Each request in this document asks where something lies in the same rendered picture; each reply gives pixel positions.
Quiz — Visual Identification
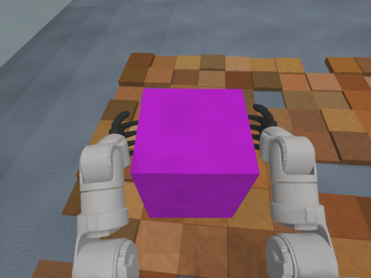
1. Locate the robot right upper arm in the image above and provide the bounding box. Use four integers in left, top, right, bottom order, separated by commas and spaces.
266, 233, 359, 278

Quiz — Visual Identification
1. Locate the robot right hand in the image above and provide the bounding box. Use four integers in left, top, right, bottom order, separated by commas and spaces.
248, 104, 277, 150

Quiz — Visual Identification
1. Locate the robot left upper arm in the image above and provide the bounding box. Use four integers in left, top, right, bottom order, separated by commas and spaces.
73, 238, 139, 278

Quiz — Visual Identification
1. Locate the carton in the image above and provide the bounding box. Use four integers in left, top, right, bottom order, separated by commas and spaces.
130, 89, 260, 218

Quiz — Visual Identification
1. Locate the right robot forearm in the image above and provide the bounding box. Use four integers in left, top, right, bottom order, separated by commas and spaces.
259, 126, 339, 273

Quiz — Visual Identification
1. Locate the robot left hand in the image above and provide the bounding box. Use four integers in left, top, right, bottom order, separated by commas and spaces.
109, 111, 138, 156

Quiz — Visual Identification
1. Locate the left robot forearm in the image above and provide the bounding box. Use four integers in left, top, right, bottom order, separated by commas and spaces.
72, 134, 130, 278

